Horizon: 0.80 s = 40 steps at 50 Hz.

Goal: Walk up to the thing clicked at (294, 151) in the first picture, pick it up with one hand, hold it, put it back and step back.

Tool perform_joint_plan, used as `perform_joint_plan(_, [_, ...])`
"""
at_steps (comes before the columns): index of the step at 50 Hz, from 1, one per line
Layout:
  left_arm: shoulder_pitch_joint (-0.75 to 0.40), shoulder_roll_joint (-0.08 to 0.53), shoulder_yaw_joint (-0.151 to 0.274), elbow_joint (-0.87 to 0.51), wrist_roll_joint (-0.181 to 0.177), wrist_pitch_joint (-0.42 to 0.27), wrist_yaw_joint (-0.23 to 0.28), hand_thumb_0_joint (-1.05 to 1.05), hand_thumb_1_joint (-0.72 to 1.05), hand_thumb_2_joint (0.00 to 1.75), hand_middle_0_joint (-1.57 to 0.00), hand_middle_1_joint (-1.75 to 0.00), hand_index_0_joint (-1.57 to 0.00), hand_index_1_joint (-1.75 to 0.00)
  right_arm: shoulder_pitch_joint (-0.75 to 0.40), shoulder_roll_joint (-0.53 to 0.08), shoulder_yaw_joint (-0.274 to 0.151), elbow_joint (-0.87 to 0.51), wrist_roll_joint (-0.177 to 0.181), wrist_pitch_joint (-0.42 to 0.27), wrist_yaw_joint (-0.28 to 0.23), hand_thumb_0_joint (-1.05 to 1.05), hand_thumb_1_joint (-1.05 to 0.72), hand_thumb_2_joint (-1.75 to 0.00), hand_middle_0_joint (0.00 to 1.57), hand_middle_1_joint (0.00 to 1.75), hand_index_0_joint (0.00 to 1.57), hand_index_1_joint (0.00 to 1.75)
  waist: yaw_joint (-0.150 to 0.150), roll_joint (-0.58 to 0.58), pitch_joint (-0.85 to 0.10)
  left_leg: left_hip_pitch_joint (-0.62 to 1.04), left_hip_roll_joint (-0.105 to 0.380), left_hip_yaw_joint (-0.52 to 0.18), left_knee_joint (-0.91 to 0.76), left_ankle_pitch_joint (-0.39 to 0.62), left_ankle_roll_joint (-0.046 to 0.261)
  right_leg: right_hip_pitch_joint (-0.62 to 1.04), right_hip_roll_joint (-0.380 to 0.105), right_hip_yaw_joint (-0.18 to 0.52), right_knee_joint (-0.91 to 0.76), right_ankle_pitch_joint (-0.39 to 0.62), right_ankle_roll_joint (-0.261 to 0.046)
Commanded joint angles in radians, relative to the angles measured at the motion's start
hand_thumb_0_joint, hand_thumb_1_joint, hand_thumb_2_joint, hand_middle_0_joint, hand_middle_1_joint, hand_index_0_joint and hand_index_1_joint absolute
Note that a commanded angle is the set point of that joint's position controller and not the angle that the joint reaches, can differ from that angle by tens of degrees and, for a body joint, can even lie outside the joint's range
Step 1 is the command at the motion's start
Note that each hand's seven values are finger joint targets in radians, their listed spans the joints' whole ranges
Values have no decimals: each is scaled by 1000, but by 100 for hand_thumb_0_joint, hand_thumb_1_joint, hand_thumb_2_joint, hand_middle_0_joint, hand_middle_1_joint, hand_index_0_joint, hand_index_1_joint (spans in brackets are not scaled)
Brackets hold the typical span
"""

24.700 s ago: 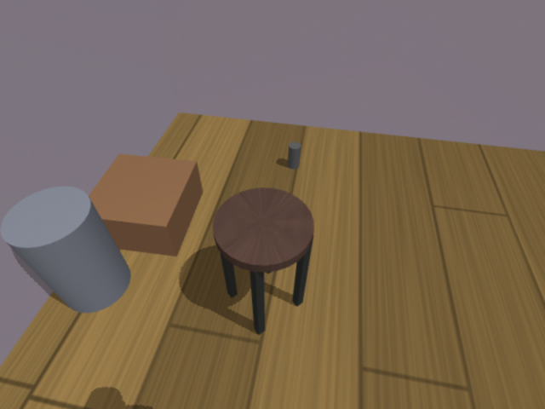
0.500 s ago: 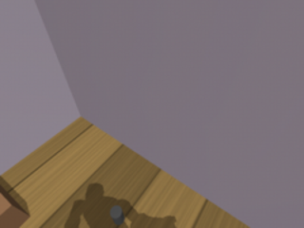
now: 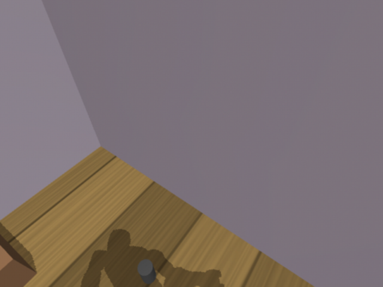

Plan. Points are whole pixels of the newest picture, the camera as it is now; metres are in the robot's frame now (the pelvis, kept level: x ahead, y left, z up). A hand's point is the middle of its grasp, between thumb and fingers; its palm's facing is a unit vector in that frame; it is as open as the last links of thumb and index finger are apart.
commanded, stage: stand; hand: left
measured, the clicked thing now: (147, 271) +0.36 +0.21 -0.71
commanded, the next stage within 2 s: go down in 0.74 s
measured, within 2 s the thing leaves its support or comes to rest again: neither
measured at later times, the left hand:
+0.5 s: hand out of the picture +0.08 +0.26 -0.16, palm faces -0.02 -0.94 -0.34, open 7.4 cm
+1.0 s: hand out of the picture +0.13 +0.25 -0.16, palm faces +0.06 -0.94 -0.32, open 9.0 cm
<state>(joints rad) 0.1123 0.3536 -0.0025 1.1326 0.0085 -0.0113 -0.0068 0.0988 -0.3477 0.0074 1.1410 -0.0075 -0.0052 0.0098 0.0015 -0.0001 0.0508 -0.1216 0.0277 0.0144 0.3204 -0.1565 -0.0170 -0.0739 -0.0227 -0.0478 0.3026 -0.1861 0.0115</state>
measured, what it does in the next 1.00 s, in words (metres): stands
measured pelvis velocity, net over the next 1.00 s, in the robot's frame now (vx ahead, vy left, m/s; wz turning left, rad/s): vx -0.01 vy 0.00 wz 0.00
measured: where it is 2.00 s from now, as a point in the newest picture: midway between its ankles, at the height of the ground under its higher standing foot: outside the picture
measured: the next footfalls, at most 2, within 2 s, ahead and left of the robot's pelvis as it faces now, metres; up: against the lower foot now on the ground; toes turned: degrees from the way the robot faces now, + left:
none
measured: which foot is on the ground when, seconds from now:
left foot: down 0.00-1.00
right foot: down 0.00-1.00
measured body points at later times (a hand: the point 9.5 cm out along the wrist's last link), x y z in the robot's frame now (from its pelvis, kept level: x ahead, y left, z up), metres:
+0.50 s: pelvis +0.01 +0.00 +0.00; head +0.01 +0.01 +0.45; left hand +0.08 +0.31 -0.13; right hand +0.08 -0.30 -0.13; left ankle +0.01 +0.13 -0.75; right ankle -0.01 -0.12 -0.75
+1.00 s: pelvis -0.01 +0.00 -0.01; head +0.04 +0.01 +0.44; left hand +0.13 +0.30 -0.14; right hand +0.09 -0.28 -0.13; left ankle +0.01 +0.13 -0.75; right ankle -0.01 -0.12 -0.75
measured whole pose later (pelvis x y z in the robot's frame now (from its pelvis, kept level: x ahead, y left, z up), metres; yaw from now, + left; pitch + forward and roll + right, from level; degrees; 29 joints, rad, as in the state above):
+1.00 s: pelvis -0.01 +0.00 -0.01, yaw +0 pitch +3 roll +0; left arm -0.02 0.34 0.11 1.10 0.01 -0.03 -0.01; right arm 0.18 -0.30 0.00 0.87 0.04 -0.04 -0.03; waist 0.00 -0.01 0.05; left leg -0.32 0.03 0.01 0.49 -0.22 -0.01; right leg -0.27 -0.03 -0.05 0.48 -0.25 0.01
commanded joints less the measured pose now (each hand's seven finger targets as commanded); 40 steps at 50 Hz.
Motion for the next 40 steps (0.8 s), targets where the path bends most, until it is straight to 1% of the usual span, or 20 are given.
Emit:
perform_joint_plan(1, [-27,209,41,-57,1,-20,12,0,90,90,-20,-30,-20,-30,-40,-219,-38,-59,-1,-25,-15,0,-90,-90,20,30,20,30,0,15,-65,14,109,-97,-48,121,29,-15,-127,96,-60,102,-23])
perform_joint_plan(2, [-24,214,41,-59,3,-20,12,0,90,90,-20,-30,-20,-30,-50,-219,-40,-64,-2,-24,-15,0,-90,-90,20,30,20,30,3,11,-80,31,112,-97,-40,136,32,-12,-128,93,-55,116,-24])
perform_joint_plan(4, [-36,215,43,-59,3,-20,14,0,90,90,-20,-30,-20,-30,-44,-216,-40,-64,-1,-24,-15,0,-90,-90,20,30,20,30,-2,-1,-65,25,112,-99,-45,138,30,-19,-125,91,-57,104,-23])
perform_joint_plan(7, [-37,216,43,-60,1,-19,14,0,90,90,-20,-30,-20,-30,-45,-215,-40,-63,-1,-23,-15,0,-90,-90,20,30,20,30,-3,8,-61,13,108,-98,-49,114,27,-16,-125,93,-62,88,-23])
perform_joint_plan(11, [-34,215,43,-62,2,-18,13,0,90,90,-20,-30,-20,-30,-41,-216,-40,-61,-1,-22,-15,0,-90,-90,20,30,20,30,-1,8,-66,13,109,-98,-49,115,28,-12,-125,92,-63,88,-24])
perform_joint_plan(13, [-28,214,42,-65,3,-21,13,0,90,90,-20,-30,-20,-30,-44,-219,-41,-66,-3,-25,-16,0,-90,-90,20,30,20,30,0,14,-97,35,113,-94,-34,176,31,5,-130,93,-51,157,-25])
perform_joint_plan(14, [-33,216,43,-65,3,-20,14,0,90,90,-20,-30,-20,-30,-35,-216,-39,-65,-3,-25,-18,0,-90,-90,20,30,20,30,-3,14,-91,23,111,-93,-39,174,28,8,-130,93,-51,154,-23])
perform_joint_plan(15, [-30,211,42,-65,4,-20,14,0,90,90,-20,-30,-20,-30,-42,-219,-39,-65,-3,-26,-18,0,-90,-90,20,30,20,30,1,20,-91,24,113,-93,-36,186,31,15,-130,91,-48,168,-21])
perform_joint_plan(16, [-27,216,43,-64,2,-21,15,0,90,90,-20,-30,-20,-30,-39,-214,-39,-65,-3,-26,-17,0,-90,-90,20,30,20,30,1,9,-107,39,117,-95,-33,204,31,19,-131,87,-41,178,-21])
perform_joint_plan(20, [-32,214,43,-62,3,-16,15,0,90,90,-20,-30,-20,-30,-37,-214,-39,-63,-1,-24,-20,0,-90,-90,20,30,20,30,-2,10,-75,25,112,-95,-45,180,27,1,-126,84,-46,143,-22])
perform_joint_plan(23, [-23,209,41,-61,2,-16,14,0,90,90,-20,-30,-20,-30,-49,-222,-41,-64,-3,-24,-19,0,-90,-90,20,30,20,30,4,12,-67,27,111,-94,-42,168,28,-10,-124,84,-52,123,-22])
perform_joint_plan(24, [-28,207,41,-62,4,-16,15,0,90,90,-20,-30,-20,-30,-40,-218,-40,-65,-3,-23,-19,0,-90,-90,20,30,20,30,-1,10,-73,18,111,-91,-44,147,30,1,-129,89,-55,120,-24])
perform_joint_plan(29, [-21,211,42,-61,1,-17,14,0,90,90,-20,-30,-20,-30,-43,-217,-42,-67,-1,-24,-18,0,-90,-90,20,30,20,30,3,7,-72,30,114,-98,-46,161,34,0,-127,85,-50,119,-25])
perform_joint_plan(30, [-26,212,43,-63,2,-18,15,0,90,90,-20,-30,-20,-30,-37,-215,-41,-68,-3,-25,-17,0,-90,-90,20,30,20,30,-1,1,-76,28,111,-94,-46,166,32,-3,-128,87,-52,127,-24])
perform_joint_plan(33, [-25,212,43,-65,4,-17,13,0,90,90,-20,-30,-20,-30,-38,-217,-40,-67,-2,-25,-18,0,-90,-90,20,30,20,30,0,12,-74,26,111,-93,-46,155,35,3,-131,91,-52,132,-25])
perform_joint_plan(34, [-29,216,45,-68,4,-16,15,0,90,90,-20,-30,-20,-30,-36,-218,-42,-68,-3,-26,-18,0,-90,-90,20,30,20,30,-3,12,-85,33,113,-95,-45,171,32,5,-130,89,-44,140,-26])
perform_joint_plan(35, [-24,209,43,-66,3,-16,14,0,90,90,-20,-30,-20,-30,-43,-219,-40,-68,-2,-26,-18,0,-90,-90,20,30,20,30,4,14,-76,31,112,-94,-44,176,33,1,-129,88,-47,143,-24])
perform_joint_plan(37, [-26,213,45,-66,3,-14,15,0,90,90,-20,-30,-20,-30,-36,-212,-39,-68,-2,-25,-19,0,-90,-90,20,30,20,30,0,15,-72,23,109,-93,-50,171,32,1,-128,88,-47,136,-25])
perform_joint_plan(38, [-18,210,44,-64,3,-15,14,0,90,90,-20,-30,-20,-30,-41,-216,-39,-67,-1,-26,-19,0,-90,-90,20,30,20,30,4,13,-67,31,111,-96,-51,166,30,-6,-125,86,-50,124,-22])
perform_joint_plan(40, [-23,210,44,-65,4,-17,15,0,90,90,-20,-30,-20,-30,-40,-216,-40,-68,-2,-24,-18,0,-90,-90,20,30,20,30,1,0,-67,30,111,-95,-46,150,35,-5,-127,87,-54,113,-22])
